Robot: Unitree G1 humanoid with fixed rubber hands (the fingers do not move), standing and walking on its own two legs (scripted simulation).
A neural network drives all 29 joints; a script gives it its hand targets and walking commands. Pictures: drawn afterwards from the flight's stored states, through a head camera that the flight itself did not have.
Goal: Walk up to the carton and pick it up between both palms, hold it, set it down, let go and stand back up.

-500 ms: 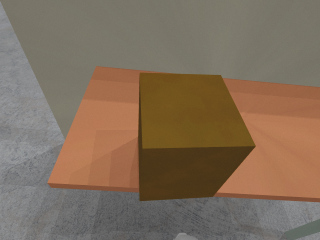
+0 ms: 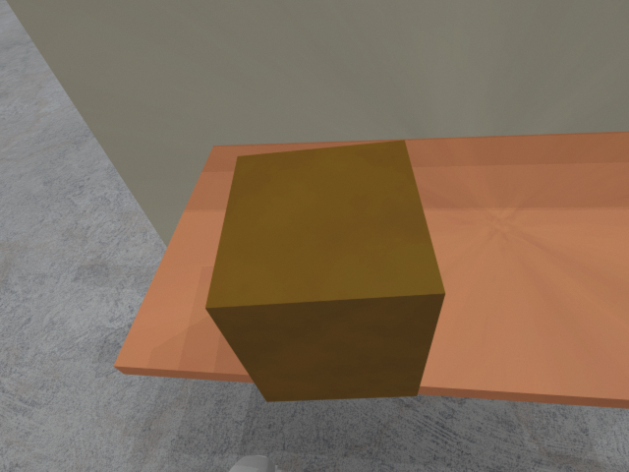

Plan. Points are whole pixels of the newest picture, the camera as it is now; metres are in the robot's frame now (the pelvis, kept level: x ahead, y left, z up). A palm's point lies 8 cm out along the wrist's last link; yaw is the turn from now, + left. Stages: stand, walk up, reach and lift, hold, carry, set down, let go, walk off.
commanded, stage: walk up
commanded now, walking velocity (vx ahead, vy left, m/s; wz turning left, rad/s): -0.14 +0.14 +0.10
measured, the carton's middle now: (330, 280) +0.34 -0.02 +0.07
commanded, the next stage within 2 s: none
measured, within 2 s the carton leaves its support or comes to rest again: neither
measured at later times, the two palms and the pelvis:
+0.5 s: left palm out of the picture -0.12 +0.32 -0.15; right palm out of the picture -0.06 -0.15 -0.11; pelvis -0.05 +0.09 +0.01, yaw +1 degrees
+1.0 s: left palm out of the picture +0.12 +0.22 -0.14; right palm out of the picture -0.08 -0.21 -0.16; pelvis +0.03 +0.00 -0.02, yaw +1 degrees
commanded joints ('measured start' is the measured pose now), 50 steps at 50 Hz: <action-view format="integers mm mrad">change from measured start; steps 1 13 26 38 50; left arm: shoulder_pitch -33 85 -10 -89 36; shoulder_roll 187 75 78 4 144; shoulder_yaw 36 27 17 14 27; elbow -86 -95 -7 -2 5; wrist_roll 5 -9 4 5 -9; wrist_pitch -18 44 -11 -22 -62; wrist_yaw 1 -31 -39 -66 -19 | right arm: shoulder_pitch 95 152 367 304 325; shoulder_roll -51 -79 -67 31 13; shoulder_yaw -8 41 47 55 35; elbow -43 -17 96 147 167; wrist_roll -7 3 8 -6 14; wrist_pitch -9 -67 -150 -177 -92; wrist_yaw -1 -31 -60 -54 -63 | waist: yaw -15 1 -124 -53 24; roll -301 312 163 131 -248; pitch -101 81 -151 60 -126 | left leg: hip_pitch -10 113 799 413 158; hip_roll -4 387 345 303 85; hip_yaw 68 -252 -119 -6 79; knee -27 -1150 -957 -1003 -254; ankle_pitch -24 -504 28 202 -288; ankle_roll -26 128 159 215 67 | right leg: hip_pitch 63 -216 -355 -215 251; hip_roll -189 93 77 29 -309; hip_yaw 168 55 45 21 413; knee -239 316 390 340 -144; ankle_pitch -346 -421 -294 -182 228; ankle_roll -3 49 101 109 -56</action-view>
